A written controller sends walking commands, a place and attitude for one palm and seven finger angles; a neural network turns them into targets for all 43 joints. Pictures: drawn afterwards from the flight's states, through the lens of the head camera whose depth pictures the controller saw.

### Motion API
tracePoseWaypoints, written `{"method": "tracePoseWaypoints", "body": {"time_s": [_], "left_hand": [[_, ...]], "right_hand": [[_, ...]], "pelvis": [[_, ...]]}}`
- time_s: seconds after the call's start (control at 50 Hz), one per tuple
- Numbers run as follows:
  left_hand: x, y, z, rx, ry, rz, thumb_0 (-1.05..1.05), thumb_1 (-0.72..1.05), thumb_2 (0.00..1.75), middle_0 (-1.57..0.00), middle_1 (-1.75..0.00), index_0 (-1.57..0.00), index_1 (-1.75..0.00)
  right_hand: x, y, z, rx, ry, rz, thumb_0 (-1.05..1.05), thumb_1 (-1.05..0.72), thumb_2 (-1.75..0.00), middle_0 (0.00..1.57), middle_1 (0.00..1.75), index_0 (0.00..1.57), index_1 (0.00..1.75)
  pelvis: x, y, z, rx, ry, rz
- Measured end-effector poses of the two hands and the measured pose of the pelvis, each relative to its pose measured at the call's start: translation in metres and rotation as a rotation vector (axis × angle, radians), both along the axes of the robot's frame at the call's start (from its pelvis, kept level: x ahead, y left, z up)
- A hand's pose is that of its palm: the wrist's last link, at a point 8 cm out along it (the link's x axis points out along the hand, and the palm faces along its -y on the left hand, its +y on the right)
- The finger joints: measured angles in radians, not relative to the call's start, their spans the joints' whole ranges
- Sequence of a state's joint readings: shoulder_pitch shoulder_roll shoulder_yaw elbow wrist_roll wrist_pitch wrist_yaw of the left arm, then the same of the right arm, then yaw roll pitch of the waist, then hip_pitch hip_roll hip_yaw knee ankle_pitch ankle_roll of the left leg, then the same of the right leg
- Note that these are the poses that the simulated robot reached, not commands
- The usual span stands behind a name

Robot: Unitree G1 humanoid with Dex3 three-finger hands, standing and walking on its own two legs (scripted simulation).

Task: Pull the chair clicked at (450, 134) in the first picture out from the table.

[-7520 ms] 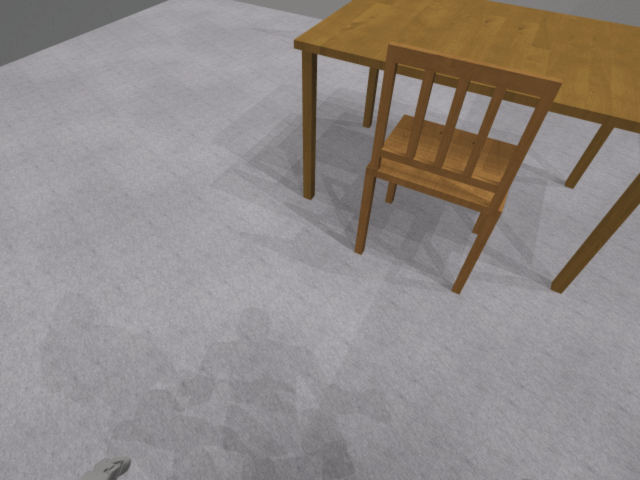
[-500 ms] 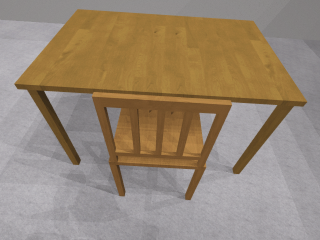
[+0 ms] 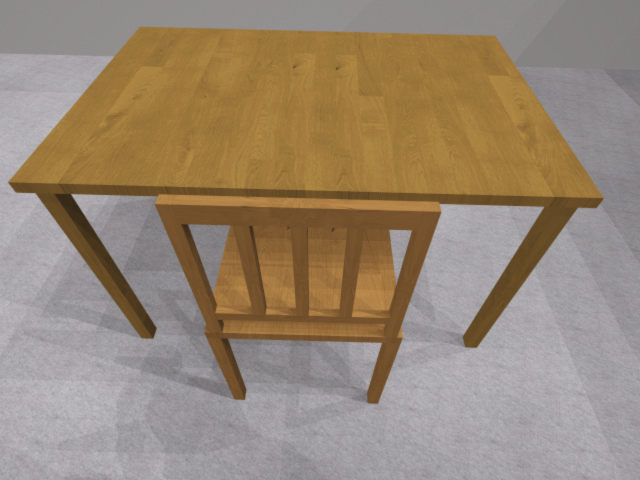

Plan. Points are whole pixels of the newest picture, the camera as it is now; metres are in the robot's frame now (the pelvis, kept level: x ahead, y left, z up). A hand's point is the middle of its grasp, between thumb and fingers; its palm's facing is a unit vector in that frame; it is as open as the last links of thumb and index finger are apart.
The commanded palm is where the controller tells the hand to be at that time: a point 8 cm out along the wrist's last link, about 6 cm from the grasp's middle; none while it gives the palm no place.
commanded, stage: come to a stop and stand still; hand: left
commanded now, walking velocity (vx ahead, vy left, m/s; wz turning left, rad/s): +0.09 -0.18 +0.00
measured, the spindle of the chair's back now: (301, 273) +0.48 +0.06 -0.10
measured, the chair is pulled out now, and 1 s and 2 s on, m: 0.00 0.00 0.00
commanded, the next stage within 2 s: look again from close up in 1.82 s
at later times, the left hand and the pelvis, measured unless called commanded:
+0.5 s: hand out of the picture +0.01 +0.12 -0.17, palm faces +0.03 -0.98 -0.19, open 7.4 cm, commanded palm none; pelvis +0.03 -0.04 +0.00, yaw +0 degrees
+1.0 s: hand out of the picture -0.02 +0.13 -0.17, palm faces +0.00 -0.98 -0.17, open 7.4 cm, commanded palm none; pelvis -0.01 -0.03 +0.00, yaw +0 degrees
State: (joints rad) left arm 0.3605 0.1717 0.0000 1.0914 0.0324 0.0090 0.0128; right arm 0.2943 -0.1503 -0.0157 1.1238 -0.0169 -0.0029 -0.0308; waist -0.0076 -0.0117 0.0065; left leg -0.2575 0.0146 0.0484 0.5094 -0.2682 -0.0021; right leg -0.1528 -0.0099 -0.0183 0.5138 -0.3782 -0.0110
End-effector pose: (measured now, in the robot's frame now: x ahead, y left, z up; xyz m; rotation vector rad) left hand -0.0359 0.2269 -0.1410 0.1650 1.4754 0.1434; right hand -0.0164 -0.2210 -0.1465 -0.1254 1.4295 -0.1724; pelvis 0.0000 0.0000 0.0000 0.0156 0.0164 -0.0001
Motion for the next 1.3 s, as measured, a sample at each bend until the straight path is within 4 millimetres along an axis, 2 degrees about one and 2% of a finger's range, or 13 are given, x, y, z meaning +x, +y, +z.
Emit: {"method": "tracePoseWaypoints", "body": {"time_s": [0.1, 0.22, 0.3, 0.36, 0.42, 0.52, 0.66, 0.78, 0.86, 0.94, 1.1, 1.2, 1.3], "left_hand": [[0.001, -0.017, -0.004, 0.004, -0.005, 0.034, 0.01, 0.91, 0.90, -0.19, -0.30, -0.19, -0.30], [0.000, -0.041, -0.020, -0.053, 0.037, 0.052, 0.01, 0.91, 0.90, -0.19, -0.30, -0.19, -0.30], [0.016, -0.055, -0.020, -0.068, 0.017, 0.044, 0.01, 0.91, 0.90, -0.20, -0.30, -0.19, -0.30], [0.030, -0.063, -0.012, -0.067, -0.026, 0.039, 0.01, 0.91, 0.90, -0.20, -0.30, -0.20, -0.30], [0.039, -0.066, -0.004, -0.048, -0.055, 0.026, 0.01, 0.91, 0.90, -0.20, -0.30, -0.20, -0.30], [0.039, -0.058, 0.004, 0.001, -0.064, 0.021, 0.02, 0.92, 0.90, -0.20, -0.30, -0.20, -0.30], [0.033, -0.049, 0.008, 0.037, -0.082, 0.024, 0.01, 0.91, 0.90, -0.20, -0.30, -0.20, -0.30], [0.024, -0.054, 0.008, 0.026, -0.081, 0.018, 0.01, 0.91, 0.90, -0.19, -0.30, -0.20, -0.30], [0.013, -0.056, 0.005, 0.007, -0.069, -0.012, 0.01, 0.91, 0.90, -0.20, -0.30, -0.20, -0.30], [0.010, -0.051, -0.001, -0.017, -0.063, -0.017, 0.01, 0.90, 0.90, -0.20, -0.30, -0.20, -0.30], [0.025, -0.027, -0.003, -0.018, -0.126, -0.022, 0.01, 0.91, 0.90, -0.20, -0.30, -0.20, -0.30], [0.030, -0.010, -0.002, -0.006, -0.132, -0.023, 0.01, 0.91, 0.90, -0.20, -0.30, -0.20, -0.30], [0.030, 0.000, -0.001, -0.004, -0.122, -0.015, 0.01, 0.91, 0.90, -0.19, -0.30, -0.20, -0.30]], "right_hand": [[0.007, -0.022, -0.001, -0.023, 0.027, 0.015, 0.01, -0.91, -0.90, 0.20, 0.30, 0.20, 0.30], [0.048, -0.036, 0.003, -0.079, -0.049, 0.044, 0.01, -0.91, -0.90, 0.20, 0.30, 0.20, 0.30], [0.068, -0.034, 0.006, -0.060, -0.102, 0.050, 0.00, -0.91, -0.90, 0.20, 0.30, 0.20, 0.30], [0.079, -0.033, 0.005, -0.038, -0.111, 0.056, 0.00, -0.93, -0.90, 0.20, 0.30, 0.20, 0.30], [0.088, -0.036, 0.005, -0.017, -0.123, 0.060, 0.01, -0.94, -0.90, 0.20, 0.30, 0.20, 0.30], [0.092, -0.041, 0.005, 0.002, -0.142, 0.060, 0.00, -0.94, -0.90, 0.20, 0.30, 0.20, 0.30], [0.079, -0.049, 0.006, 0.003, -0.125, 0.067, 0.00, -0.93, -0.90, 0.20, 0.30, 0.20, 0.30], [0.056, -0.052, 0.006, 0.004, -0.088, 0.068, 0.00, -0.92, -0.90, 0.20, 0.30, 0.20, 0.30], [0.044, -0.051, 0.005, -0.005, -0.106, 0.044, 0.00, -0.92, -0.90, 0.20, 0.30, 0.20, 0.30], [0.025, -0.041, 0.004, -0.012, -0.100, 0.024, 0.00, -0.92, -0.90, 0.20, 0.30, 0.20, 0.30], [-0.005, -0.011, 0.003, 0.016, -0.048, 0.020, 0.01, -0.91, -0.90, 0.20, 0.30, 0.20, 0.30], [-0.013, 0.006, 0.004, 0.027, -0.025, 0.017, 0.01, -0.91, -0.90, 0.20, 0.30, 0.20, 0.30], [-0.011, 0.014, 0.006, 0.027, -0.015, 0.021, 0.01, -0.91, -0.90, 0.20, 0.30, 0.20, 0.30]], "pelvis": [[0.011, -0.016, -0.004, -0.015, -0.004, 0.019], [0.024, -0.023, -0.009, -0.021, -0.025, 0.009], [0.030, -0.029, -0.005, 0.011, -0.033, -0.008], [0.031, -0.032, -0.001, 0.006, -0.028, 0.001], [0.031, -0.035, 0.003, 0.007, -0.017, 0.002], [0.027, -0.042, 0.005, 0.011, -0.015, 0.003], [0.021, -0.049, 0.006, 0.009, -0.033, 0.008], [0.013, -0.050, 0.007, 0.001, -0.039, 0.010], [0.001, -0.043, 0.004, -0.023, -0.035, -0.011], [-0.006, -0.034, 0.001, -0.026, -0.043, -0.003], [-0.013, -0.015, 0.001, -0.022, -0.042, 0.002], [-0.013, -0.005, 0.002, -0.019, -0.028, 0.004], [-0.010, 0.003, 0.003, -0.017, -0.020, 0.005]]}}
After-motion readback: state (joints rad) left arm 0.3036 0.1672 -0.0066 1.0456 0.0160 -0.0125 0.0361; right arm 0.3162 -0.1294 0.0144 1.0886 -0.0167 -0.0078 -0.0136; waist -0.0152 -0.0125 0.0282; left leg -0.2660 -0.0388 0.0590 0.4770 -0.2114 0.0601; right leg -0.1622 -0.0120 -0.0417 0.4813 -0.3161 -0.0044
